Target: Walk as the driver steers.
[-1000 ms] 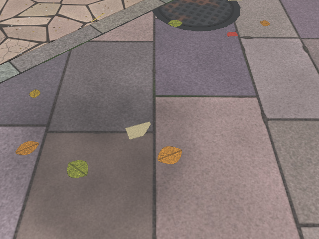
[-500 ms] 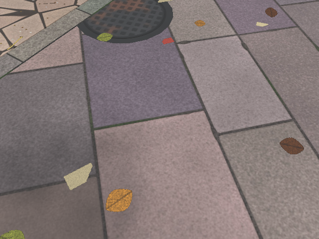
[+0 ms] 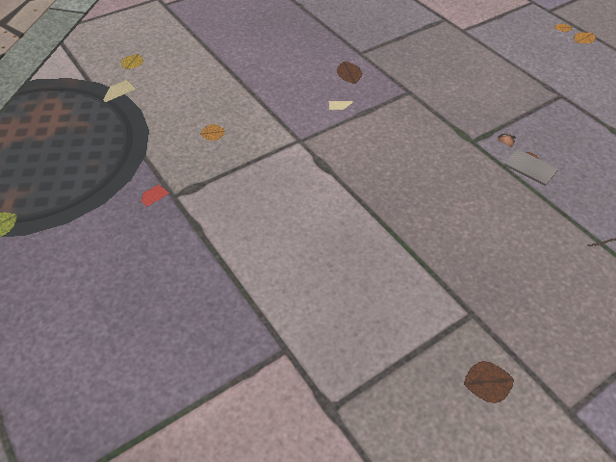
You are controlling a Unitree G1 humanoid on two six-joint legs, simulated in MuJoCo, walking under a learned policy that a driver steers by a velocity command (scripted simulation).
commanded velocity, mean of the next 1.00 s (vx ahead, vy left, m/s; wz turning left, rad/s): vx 0.67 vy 0.00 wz -0.98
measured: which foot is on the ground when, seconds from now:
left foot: down 0.00-0.28, up 0.30-0.66, down 0.68-1.00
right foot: up 0.00-0.26, down 0.28-0.66, up 0.68-1.00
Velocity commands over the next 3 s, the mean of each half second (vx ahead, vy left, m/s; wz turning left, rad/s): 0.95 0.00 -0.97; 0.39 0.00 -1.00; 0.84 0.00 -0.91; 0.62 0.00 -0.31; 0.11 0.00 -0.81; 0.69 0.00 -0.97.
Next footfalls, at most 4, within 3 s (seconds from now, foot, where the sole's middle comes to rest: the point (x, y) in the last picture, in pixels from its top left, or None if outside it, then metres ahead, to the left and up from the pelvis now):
0.28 right None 0.45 -0.09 -0.77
0.68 left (381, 307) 0.86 -0.16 -0.77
1.20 right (473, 382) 0.66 -0.35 -0.77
1.60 left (612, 292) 0.91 -0.76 -0.77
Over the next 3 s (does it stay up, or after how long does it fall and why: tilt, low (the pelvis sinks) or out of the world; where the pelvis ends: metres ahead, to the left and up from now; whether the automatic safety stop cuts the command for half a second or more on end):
stays up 0.70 -1.12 -0.01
